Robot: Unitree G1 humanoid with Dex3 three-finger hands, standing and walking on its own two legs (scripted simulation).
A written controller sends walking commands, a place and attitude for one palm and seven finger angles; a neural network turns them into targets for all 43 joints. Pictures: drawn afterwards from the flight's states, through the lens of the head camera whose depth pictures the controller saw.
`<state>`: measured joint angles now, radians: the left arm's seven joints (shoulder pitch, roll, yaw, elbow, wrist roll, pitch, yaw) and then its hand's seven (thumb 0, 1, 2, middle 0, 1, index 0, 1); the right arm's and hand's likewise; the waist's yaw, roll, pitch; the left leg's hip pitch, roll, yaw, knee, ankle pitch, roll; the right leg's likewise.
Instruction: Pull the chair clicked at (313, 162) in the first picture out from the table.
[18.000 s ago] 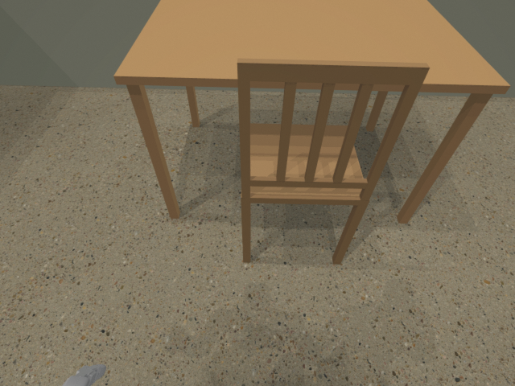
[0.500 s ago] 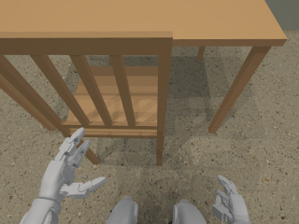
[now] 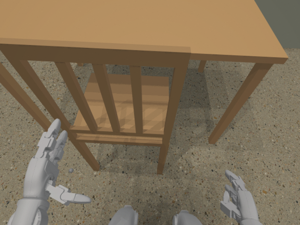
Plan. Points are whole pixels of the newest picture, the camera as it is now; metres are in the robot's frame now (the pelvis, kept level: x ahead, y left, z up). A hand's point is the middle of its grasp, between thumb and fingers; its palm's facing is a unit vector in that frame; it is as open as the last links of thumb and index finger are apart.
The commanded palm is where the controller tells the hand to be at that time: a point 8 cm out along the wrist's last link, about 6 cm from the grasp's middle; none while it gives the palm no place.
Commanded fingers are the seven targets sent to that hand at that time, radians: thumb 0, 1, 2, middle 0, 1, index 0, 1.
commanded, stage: raise the hand toward the chair's back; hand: left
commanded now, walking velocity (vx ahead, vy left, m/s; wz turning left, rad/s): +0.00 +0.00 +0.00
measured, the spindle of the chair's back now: (109, 103) +0.46 +0.16 +0.01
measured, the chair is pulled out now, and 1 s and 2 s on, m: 0.00 0.00 0.00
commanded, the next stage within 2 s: aim the fingers beside a spindle in 0.78 s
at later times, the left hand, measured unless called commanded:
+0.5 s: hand (65, 162) +0.25 +0.22 +0.05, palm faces -0.03 -1.00 -0.04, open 17.0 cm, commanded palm +0.23 +0.28 +0.05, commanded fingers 0.00 -0.50 0.30 -0.06 -0.08 -0.06 -0.08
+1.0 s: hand (68, 162) +0.25 +0.21 +0.04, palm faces +0.01 -1.00 -0.05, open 17.0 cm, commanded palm +0.23 +0.26 +0.04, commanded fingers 0.00 -0.50 0.30 -0.06 -0.08 -0.06 -0.08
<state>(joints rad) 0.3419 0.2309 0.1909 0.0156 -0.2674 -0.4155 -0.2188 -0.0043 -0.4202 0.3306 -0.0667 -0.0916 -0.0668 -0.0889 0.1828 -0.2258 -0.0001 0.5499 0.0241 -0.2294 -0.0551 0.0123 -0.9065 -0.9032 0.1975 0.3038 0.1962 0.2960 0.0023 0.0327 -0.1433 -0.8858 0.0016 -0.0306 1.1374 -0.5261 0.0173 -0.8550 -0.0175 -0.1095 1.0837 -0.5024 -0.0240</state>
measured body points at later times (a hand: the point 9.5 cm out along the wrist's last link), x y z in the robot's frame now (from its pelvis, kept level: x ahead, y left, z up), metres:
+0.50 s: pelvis +0.01 +0.02 +0.01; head +0.08 +0.03 +0.45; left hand +0.25 +0.28 +0.05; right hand +0.17 -0.23 -0.07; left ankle +0.01 +0.11 -0.66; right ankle +0.02 -0.11 -0.66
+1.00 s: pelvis +0.00 +0.01 +0.00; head +0.08 +0.02 +0.45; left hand +0.25 +0.27 +0.05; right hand +0.18 -0.23 -0.08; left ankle +0.01 +0.11 -0.66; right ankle +0.02 -0.11 -0.66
